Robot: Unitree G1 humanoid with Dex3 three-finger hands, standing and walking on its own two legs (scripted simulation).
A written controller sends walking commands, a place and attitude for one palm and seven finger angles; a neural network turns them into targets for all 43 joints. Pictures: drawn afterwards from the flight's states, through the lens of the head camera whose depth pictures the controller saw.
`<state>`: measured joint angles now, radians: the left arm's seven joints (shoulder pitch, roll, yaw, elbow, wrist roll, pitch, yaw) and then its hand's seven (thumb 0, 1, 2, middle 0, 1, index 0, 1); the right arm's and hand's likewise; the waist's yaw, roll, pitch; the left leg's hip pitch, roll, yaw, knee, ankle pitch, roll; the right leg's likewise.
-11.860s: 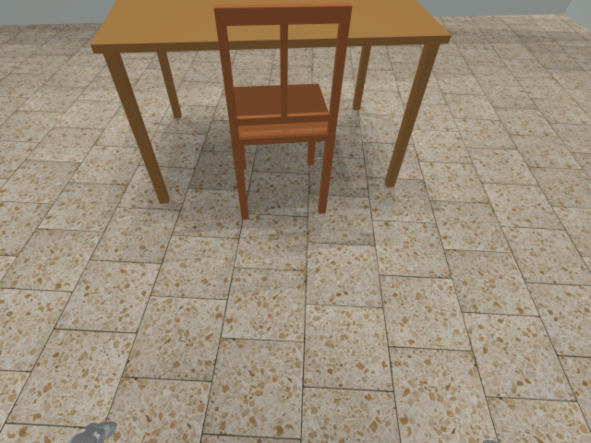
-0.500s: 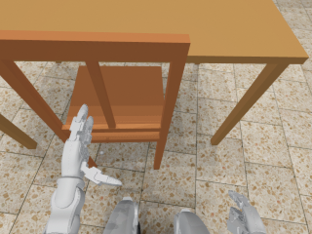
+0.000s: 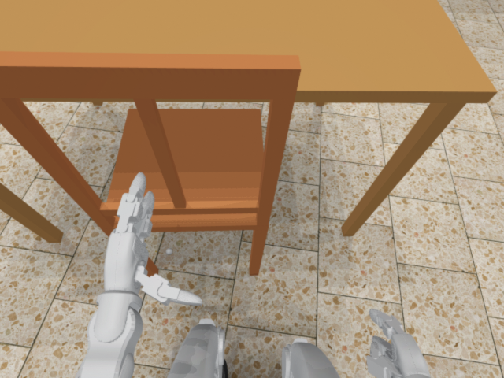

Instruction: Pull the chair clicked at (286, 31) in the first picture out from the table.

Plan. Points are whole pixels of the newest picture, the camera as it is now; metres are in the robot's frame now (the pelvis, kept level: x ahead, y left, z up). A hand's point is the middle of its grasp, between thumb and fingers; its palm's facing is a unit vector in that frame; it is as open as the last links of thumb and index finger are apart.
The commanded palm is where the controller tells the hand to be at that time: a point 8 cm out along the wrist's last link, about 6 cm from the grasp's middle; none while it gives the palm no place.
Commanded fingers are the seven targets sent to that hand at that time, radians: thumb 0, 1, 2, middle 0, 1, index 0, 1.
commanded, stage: aim the fingers beside a spindle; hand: left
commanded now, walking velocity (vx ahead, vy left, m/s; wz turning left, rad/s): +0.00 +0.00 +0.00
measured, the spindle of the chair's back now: (166, 162) +0.45 +0.17 +0.03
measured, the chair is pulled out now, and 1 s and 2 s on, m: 0.00 0.00 0.00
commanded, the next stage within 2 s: push the fingers through the gap in 0.18 s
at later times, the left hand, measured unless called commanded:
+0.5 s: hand (175, 236) +0.32 +0.13 +0.02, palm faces +0.04 -1.00 -0.03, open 17.0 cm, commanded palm +0.31 +0.19 +0.03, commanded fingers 0.00 -0.50 0.30 -0.06 -0.08 -0.06 -0.08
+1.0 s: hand (175, 207) +0.37 +0.14 +0.02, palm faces +0.06 -1.00 -0.02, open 17.0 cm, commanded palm +0.35 +0.19 +0.03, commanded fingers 0.00 -0.50 0.30 -0.06 -0.08 -0.06 -0.08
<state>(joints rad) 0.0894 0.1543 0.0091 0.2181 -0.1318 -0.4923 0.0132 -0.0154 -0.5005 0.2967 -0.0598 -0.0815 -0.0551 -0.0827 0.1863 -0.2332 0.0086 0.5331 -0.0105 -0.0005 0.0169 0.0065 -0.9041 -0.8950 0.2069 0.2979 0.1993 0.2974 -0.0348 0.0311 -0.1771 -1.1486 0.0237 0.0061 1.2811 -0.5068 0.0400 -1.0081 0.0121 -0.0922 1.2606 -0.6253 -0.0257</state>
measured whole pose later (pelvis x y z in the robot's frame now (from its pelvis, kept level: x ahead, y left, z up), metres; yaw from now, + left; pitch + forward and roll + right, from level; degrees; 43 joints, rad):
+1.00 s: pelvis +0.00 +0.00 +0.00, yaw -1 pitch +23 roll -3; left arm -0.23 0.19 0.11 0.50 -0.13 -0.50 0.01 -0.02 -0.50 0.30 -0.06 -0.08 -0.06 -0.08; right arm 0.20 -0.24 0.00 0.59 -0.01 0.02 0.01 0.01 -0.90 -0.89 0.21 0.30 0.20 0.30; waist -0.06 0.03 -0.17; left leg -1.17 0.03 0.01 1.28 -0.50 0.03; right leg -1.04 0.02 -0.08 1.26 -0.62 -0.03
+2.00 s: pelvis +0.00 +0.01 +0.00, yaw -1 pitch +24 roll -3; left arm -0.46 0.21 0.19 0.76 -0.10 -0.54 0.02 -0.02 -0.50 0.30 -0.06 -0.08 -0.06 -0.08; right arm 0.25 -0.24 0.00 0.61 -0.02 0.08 0.03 0.00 -0.91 -0.89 0.21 0.30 0.20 0.30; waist -0.10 0.03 -0.17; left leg -1.19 0.03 0.02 1.26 -0.49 0.05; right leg -1.06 0.02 -0.07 1.24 -0.60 -0.02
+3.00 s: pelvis +0.00 +0.00 +0.00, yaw -2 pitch +24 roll -3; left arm -0.39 0.20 0.17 0.68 -0.12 -0.51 0.06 0.01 0.72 0.79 -0.42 -1.41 -0.41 -1.41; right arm 0.24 -0.24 -0.01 0.60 -0.02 0.09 0.05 0.00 -0.91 -0.89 0.21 0.30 0.20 0.30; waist -0.09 0.03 -0.17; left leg -1.17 0.04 0.03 1.25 -0.50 0.05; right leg -1.04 0.03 -0.07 1.23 -0.60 -0.02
